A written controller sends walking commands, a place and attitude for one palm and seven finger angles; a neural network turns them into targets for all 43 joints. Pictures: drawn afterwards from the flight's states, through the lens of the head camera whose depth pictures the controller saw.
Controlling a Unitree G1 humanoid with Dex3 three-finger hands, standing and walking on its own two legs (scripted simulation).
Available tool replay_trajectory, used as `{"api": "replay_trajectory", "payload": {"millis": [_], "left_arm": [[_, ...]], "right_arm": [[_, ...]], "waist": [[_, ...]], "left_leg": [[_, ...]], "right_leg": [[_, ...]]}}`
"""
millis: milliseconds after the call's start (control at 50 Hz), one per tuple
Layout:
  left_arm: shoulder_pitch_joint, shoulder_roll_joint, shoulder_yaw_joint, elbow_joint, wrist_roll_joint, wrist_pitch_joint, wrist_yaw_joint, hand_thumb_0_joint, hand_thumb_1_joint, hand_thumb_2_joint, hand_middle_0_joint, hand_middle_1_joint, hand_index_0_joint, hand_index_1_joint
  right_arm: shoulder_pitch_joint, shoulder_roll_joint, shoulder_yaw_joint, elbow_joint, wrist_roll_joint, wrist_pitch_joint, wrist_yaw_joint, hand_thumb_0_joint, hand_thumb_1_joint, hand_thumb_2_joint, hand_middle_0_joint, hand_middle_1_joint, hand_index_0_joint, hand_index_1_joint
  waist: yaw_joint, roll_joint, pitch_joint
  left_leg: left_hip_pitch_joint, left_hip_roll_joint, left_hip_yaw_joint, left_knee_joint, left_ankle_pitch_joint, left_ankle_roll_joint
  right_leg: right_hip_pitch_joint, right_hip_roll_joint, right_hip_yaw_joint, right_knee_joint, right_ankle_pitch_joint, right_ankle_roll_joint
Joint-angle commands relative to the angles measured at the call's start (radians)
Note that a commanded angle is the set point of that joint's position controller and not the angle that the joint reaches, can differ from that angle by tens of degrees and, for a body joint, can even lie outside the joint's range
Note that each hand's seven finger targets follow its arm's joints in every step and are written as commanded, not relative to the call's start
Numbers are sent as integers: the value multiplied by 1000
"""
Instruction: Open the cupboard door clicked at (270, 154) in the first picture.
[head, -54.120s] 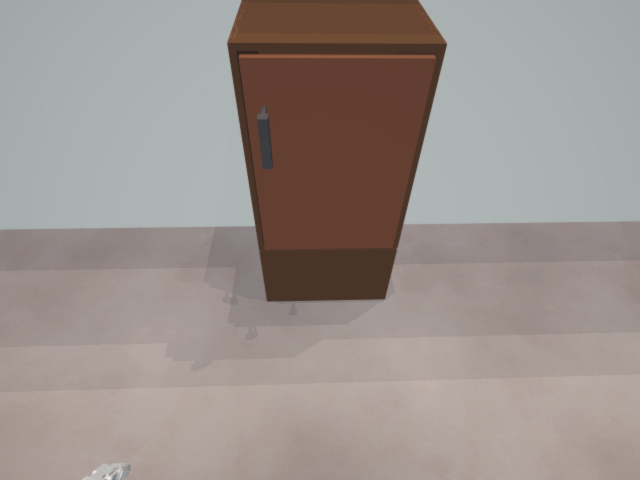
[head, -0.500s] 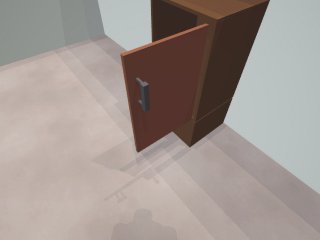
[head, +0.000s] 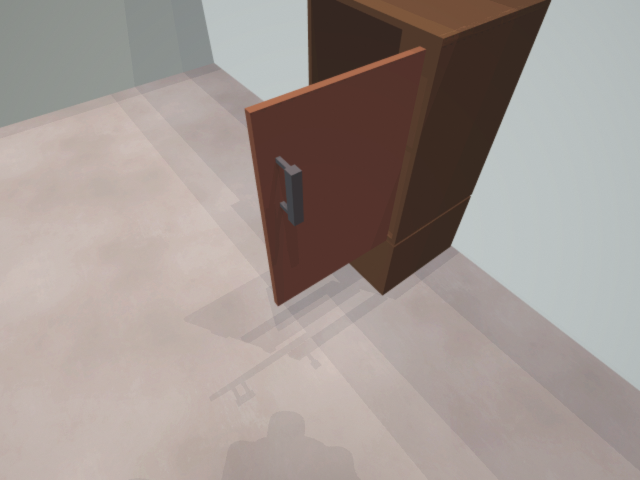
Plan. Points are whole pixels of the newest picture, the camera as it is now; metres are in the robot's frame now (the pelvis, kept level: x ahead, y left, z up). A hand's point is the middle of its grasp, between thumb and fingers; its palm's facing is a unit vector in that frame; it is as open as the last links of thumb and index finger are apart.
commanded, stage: look to check the result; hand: left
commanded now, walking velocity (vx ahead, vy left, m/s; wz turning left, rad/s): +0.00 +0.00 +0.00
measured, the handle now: (288, 190) +0.62 +0.10 -0.03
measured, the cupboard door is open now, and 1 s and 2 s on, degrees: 89 89 89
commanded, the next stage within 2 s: stand and wait in 0.20 s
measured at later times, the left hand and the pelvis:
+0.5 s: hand out of the picture +0.03 +0.18 -0.17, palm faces +0.01 -0.97 -0.23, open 7.4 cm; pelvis +0.01 -0.01 +0.00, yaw +0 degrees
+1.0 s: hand out of the picture +0.06 +0.19 -0.17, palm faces +0.01 -0.97 -0.26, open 7.4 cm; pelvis +0.02 -0.01 +0.00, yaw +0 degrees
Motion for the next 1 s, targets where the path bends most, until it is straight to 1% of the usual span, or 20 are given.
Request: {"api": "replay_trajectory", "payload": {"millis": [0, 60, 80, 120, 200, 260, 280, 440, 500, 540, 560, 600, 720, 760, 780, 820, 840, 860, 900, 980], "left_arm": [[52, 119, 22, -24, 1, -13, 11, 0, 900, 900, -200, -300, -200, -300], [49, 129, 25, -28, 1, -15, 11, 0, 900, 900, -200, -300, -200, -300], [44, 127, 23, -27, 0, -14, 10, 0, 900, 900, -200, -300, -200, -300], [37, 133, 25, -28, 0, -15, 10, 0, 900, 900, -200, -300, -200, -300], [27, 140, 25, -31, 0, -14, 9, 0, 900, 900, -200, -300, -200, -300], [20, 152, 27, -35, 1, -17, 8, 0, 900, 900, -200, -300, -200, -300], [11, 152, 27, -34, 1, -15, 8, 0, 900, 900, -200, -300, -200, -300], [-8, 175, 29, -40, -1, -19, 5, 0, 900, 900, -200, -300, -200, -300], [-20, 185, 31, -42, 0, -20, 5, 0, 900, 900, -200, -300, -200, -300], [-20, 190, 31, -45, -1, -22, 5, 0, 900, 900, -200, -300, -200, -300], [-19, 198, 34, -46, 0, -25, 5, 0, 900, 900, -200, -300, -200, -300], [-26, 199, 32, -44, -1, -24, 5, 0, 900, 900, -200, -300, -200, -300], [-42, 216, 35, -48, 0, -27, 4, 0, 900, 900, -200, -300, -200, -300], [-41, 222, 36, -49, 0, -27, 4, 0, 900, 900, -200, -300, -200, -300], [-46, 222, 35, -49, 0, -27, 4, 0, 900, 900, -200, -300, -200, -300], [-50, 228, 35, -49, -1, -27, 4, 0, 900, 900, -200, -300, -200, -300], [-50, 228, 35, -50, -1, -28, 4, 0, 900, 900, -200, -300, -200, -300], [-54, 235, 37, -52, 0, -29, 4, 0, 900, 900, -200, -300, -200, -300], [-60, 232, 35, -51, 0, -27, 3, 0, 900, 900, -200, -300, -200, -300], [-66, 242, 37, -52, 0, -28, 3, 0, 900, 900, -200, -300, -200, -300]], "right_arm": [[49, -103, -21, -21, 0, -12, -3, 0, -900, -900, 200, 300, 200, 300], [41, -119, -23, -23, 1, -12, -2, 0, -900, -900, 200, 300, 200, 300], [37, -115, -23, -22, 0, -11, -2, 0, -900, -900, 200, 300, 200, 300], [39, -118, -23, -21, 0, -13, -2, 0, -900, -900, 200, 300, 200, 300], [26, -128, -23, -22, -1, -13, -1, 0, -900, -900, 200, 300, 200, 300], [20, -142, -24, -25, 0, -14, -1, 0, -900, -900, 200, 300, 200, 300], [16, -139, -24, -24, -1, -14, 0, 0, -900, -900, 200, 300, 200, 300], [-4, -164, -25, -27, -1, -17, 0, 0, -900, -900, 200, 300, 200, 300], [-14, -171, -26, -26, -1, -16, 1, 0, -900, -900, 200, 300, 200, 300], [-17, -177, -27, -29, -1, -18, 1, 0, -900, -900, 200, 300, 200, 300], [-21, -185, -28, -32, 1, -19, 1, 0, -900, -900, 200, 300, 200, 300], [-27, -186, -28, -30, -1, -19, 1, 0, -900, -900, 200, 300, 200, 300], [-40, -202, -30, -34, 0, -20, 0, 0, -900, -900, 200, 300, 200, 300], [-50, -211, -30, -37, 1, -19, 1, 0, -900, -900, 200, 300, 200, 300], [-51, -212, -30, -37, 0, -19, 0, 0, -900, -900, 200, 300, 200, 300], [-52, -214, -29, -35, 0, -20, 1, 0, -900, -900, 200, 300, 200, 300], [-54, -217, -30, -37, 0, -20, 1, 0, -900, -900, 200, 300, 200, 300], [-61, -223, -31, -42, 2, -19, 1, 0, -900, -900, 200, 300, 200, 300], [-63, -223, -30, -38, -1, -19, 1, 0, -900, -900, 200, 300, 200, 300], [-72, -231, -32, -42, 0, -19, 3, 0, -900, -900, 200, 300, 200, 300]], "waist": [[-4, 1, 19], [-2, -11, 22], [-5, -3, 29], [-4, -11, 15], [-3, 0, 23], [-1, -13, 14], [-3, 2, 22], [-2, -17, -6], [-3, -13, 8], [-2, -6, -11], [0, -22, -25], [-3, -5, -33], [-3, -16, -35], [0, -13, -28], [-4, 1, -29], [-2, -11, -40], [-3, -5, -42], [-1, -20, -30], [-2, -3, -27], [-3, -6, -25]], "left_leg": [[8, 112, -101, -71, 105, 8], [12, 114, -100, -71, 108, 9], [9, 113, -102, -73, 101, 8], [13, 114, -103, -76, 114, 8], [12, 115, -103, -80, 110, 7], [17, 116, -106, -80, 113, 8], [12, 117, -104, -83, 110, 7], [35, 119, -108, -83, 143, 7], [30, 121, -105, -86, 143, 6], [39, 121, -106, -84, 156, 6], [48, 123, -105, -80, 166, 7], [54, 123, -105, -81, 172, 5], [61, 126, -105, -83, 198, 3], [65, 126, -104, -81, 199, 4], [64, 126, -104, -81, 198, 3], [71, 128, -105, -85, 209, 3], [73, 128, -104, -84, 204, 2], [72, 127, -105, -83, 202, 3], [68, 128, -105, -89, 199, 1], [75, 129, -104, -91, 192, 0]], "right_leg": [[-30, -106, 101, -81, 71, -20], [-30, -106, 99, -86, 73, -21], [-34, -107, 102, -88, 66, -21], [-19, -108, 101, -85, 80, -21], [-21, -108, 101, -89, 74, -21], [-15, -106, 104, -91, 77, -23], [-16, -109, 101, -91, 76, -22], [2, -112, 107, -93, 117, -24], [0, -113, 106, -98, 121, -24], [13, -115, 108, -98, 138, -25], [17, -115, 105, -98, 152, -25], [24, -118, 106, -96, 164, -25], [37, -120, 104, -98, 211, -26], [31, -121, 102, -103, 212, -26], [34, -122, 106, -105, 211, -27], [44, -123, 105, -103, 229, -26], [44, -123, 107, -105, 228, -27], [36, -121, 105, -108, 228, -26], [40, -123, 106, -110, 217, -26], [36, -123, 110, -117, 214, -26]]}}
